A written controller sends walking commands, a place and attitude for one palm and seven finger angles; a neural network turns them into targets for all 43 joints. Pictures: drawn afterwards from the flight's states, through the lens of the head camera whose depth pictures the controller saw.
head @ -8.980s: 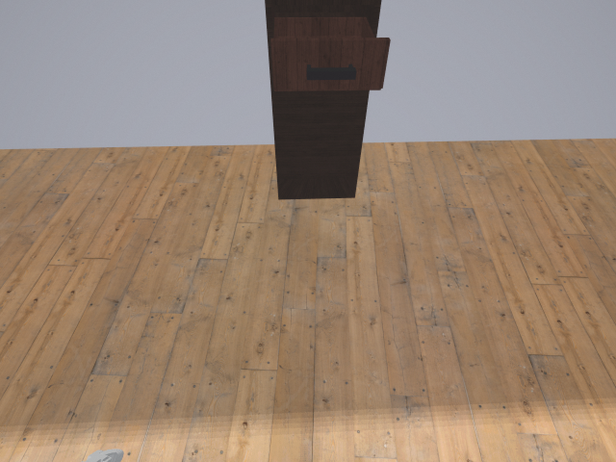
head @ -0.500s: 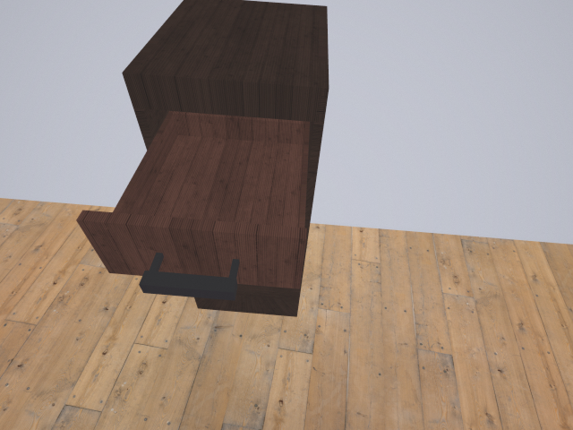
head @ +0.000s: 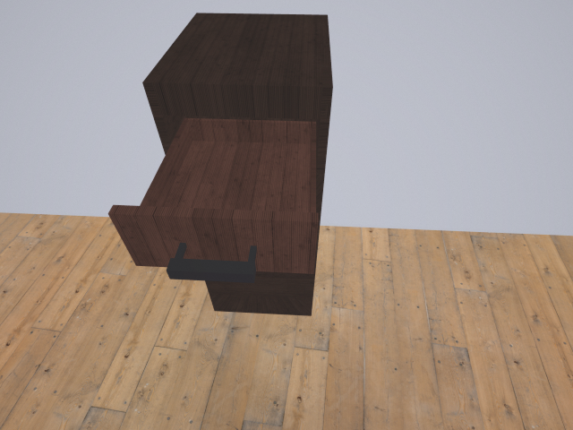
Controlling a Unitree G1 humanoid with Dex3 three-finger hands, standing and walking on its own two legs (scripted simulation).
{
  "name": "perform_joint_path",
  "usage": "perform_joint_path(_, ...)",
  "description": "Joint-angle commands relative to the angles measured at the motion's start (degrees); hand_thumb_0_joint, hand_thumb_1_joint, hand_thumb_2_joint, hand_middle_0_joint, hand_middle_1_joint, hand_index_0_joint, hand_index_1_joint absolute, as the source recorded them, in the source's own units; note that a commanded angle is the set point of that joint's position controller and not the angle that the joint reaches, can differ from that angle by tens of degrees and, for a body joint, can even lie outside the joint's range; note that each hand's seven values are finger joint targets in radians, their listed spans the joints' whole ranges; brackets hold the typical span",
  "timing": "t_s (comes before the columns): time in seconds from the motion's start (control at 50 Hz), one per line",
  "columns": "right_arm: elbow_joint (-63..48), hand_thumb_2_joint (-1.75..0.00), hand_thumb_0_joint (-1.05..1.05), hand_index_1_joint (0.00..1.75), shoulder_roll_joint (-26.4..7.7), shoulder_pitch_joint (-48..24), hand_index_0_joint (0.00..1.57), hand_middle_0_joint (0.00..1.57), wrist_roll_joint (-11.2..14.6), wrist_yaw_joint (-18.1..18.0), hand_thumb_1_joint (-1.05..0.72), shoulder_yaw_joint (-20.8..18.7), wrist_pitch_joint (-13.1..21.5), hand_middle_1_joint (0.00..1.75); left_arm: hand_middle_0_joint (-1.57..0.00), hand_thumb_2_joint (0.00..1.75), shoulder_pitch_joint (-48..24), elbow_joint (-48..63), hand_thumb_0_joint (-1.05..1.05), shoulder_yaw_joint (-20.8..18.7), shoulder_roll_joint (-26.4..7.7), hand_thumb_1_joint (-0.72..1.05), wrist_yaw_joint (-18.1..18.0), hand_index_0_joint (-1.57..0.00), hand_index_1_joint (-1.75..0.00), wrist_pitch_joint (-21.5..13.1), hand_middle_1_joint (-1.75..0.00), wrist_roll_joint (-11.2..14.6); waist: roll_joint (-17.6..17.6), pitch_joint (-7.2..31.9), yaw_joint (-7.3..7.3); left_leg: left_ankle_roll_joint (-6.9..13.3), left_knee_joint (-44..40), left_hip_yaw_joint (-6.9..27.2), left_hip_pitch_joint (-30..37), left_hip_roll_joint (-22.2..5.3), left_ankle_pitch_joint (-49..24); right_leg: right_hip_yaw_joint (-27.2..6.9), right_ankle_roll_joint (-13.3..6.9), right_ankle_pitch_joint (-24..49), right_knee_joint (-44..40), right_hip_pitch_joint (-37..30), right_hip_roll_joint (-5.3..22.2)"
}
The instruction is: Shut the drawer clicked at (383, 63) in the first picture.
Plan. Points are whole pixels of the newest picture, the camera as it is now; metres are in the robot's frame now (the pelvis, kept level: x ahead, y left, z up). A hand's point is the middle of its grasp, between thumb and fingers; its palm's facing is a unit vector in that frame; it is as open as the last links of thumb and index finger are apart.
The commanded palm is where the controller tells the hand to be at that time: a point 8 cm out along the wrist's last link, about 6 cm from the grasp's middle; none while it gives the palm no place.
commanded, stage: come to a stop and stand still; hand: left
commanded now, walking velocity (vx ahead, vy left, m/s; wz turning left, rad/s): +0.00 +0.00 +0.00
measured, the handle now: (214, 260) +0.37 +0.14 +0.02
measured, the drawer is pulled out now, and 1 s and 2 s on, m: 0.29 0.29 0.29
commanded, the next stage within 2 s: look again from close up in 0.30 s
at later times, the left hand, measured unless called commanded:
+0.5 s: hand out of the picture -0.01 +0.15 -0.17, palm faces -0.01 -0.98 -0.17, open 7.4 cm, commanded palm none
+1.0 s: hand out of the picture +0.03 +0.14 -0.17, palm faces +0.00 -0.98 -0.19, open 7.3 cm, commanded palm none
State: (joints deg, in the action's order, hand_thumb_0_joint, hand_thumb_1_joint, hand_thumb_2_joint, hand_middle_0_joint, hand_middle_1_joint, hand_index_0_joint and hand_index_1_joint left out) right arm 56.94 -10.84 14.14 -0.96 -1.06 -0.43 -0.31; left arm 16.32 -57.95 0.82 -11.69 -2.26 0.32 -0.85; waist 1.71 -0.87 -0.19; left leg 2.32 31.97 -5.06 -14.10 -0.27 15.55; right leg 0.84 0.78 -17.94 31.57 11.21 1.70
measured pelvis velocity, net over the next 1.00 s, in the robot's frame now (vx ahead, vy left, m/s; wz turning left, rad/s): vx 0.03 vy -0.03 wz -0.01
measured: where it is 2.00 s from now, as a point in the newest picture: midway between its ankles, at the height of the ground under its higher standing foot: outside the picture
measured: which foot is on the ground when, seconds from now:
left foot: down 0.00-1.00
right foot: down 0.00-1.00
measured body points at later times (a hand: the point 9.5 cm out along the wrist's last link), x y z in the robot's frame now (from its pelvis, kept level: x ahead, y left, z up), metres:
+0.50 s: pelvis +0.01 -0.01 +0.01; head +0.03 -0.02 +0.46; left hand -0.01 +0.20 -0.15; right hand -0.01 -0.23 -0.16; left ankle +0.02 +0.09 -0.73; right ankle -0.01 -0.13 -0.73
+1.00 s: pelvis +0.03 -0.03 +0.01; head +0.04 -0.03 +0.46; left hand +0.03 +0.20 -0.15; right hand +0.04 -0.25 -0.15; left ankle +0.02 +0.09 -0.73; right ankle -0.01 -0.13 -0.73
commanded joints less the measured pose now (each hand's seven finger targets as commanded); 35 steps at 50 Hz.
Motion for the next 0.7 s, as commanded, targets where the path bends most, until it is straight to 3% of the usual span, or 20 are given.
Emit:
perform_joint_path(0.0, -2.8, -0.9, 0.0, 0.3, -7.1, 1.2, 0.2, 0.2, -0.2, 0.6, -0.9, -0.8, 0.8, 0.3, -0.2, 0.9, 2.3, 3.1, 0.0, -0.9, -5.5, 0.9, 0.2, -0.2, -0.3, -0.4, -0.3, -0.4, 0.0, -8.8, 0.31, 0.9, -16.8, 11.1, -6.9, -6.1, 15.4, -3.8, -3.0, -8.2, -7.2, 6.4, 1.3)
perform_joint_path(0.08, -1.9, -0.9, 0.0, 0.3, -7.9, 2.1, 0.2, 0.2, -0.1, 0.7, -0.9, -0.7, 1.0, 0.3, -0.2, 0.9, 3.2, 2.6, 0.0, -0.9, -5.7, 0.9, 0.4, -0.2, -0.3, -0.6, -0.3, -0.2, -2.5, -5.4, 0.59, 1.0, -16.9, 11.2, -5.5, -6.1, 14.9, -4.6, -2.9, -8.2, -7.7, 5.3, 1.7)
perform_joint_path(0.14, -0.7, -0.9, 0.0, 0.3, -7.3, 2.6, 0.2, 0.2, -0.1, 0.7, -0.9, -0.5, 1.3, 0.3, -0.2, 0.9, 3.5, 1.9, 0.0, -0.8, -5.6, 0.9, 0.5, -0.2, -0.3, -0.9, -0.3, -0.1, -2.3, -4.0, 0.6, 0.9, -16.5, 10.7, -3.9, -5.8, 12.5, -5.2, -3.0, -7.0, -8.5, 5.2, 2.3)
perform_joint_path(0.38, 4.9, -0.9, 0.0, 0.3, -4.5, 5.3, 0.2, 0.2, 0.6, 0.0, -0.9, 0.4, 2.3, 0.3, -0.2, 0.9, 4.3, -3.3, 0.0, -0.3, -3.9, 0.9, 0.2, -0.2, -0.3, -1.8, -0.3, 0.3, -2.0, -1.2, 0.13, 0.0, -12.4, 6.7, 3.1, -5.4, -4.4, -5.7, -2.8, 4.9, -9.6, 3.1, 3.7)
perform_joint_path(0.68, 7.0, -0.9, 0.0, 0.3, -3.0, 3.6, 0.2, 0.2, 0.5, -0.7, -0.9, 0.4, 2.2, 0.3, -0.2, 0.9, 4.6, -5.1, 0.0, -0.5, -2.7, 0.9, -0.1, -0.2, -0.3, -2.0, -0.3, 0.2, -2.2, -2.2, 0.37, -0.6, -10.8, 5.3, 5.5, -5.8, -11.0, -5.6, -2.7, 13.5, -10.0, 1.7, 4.0)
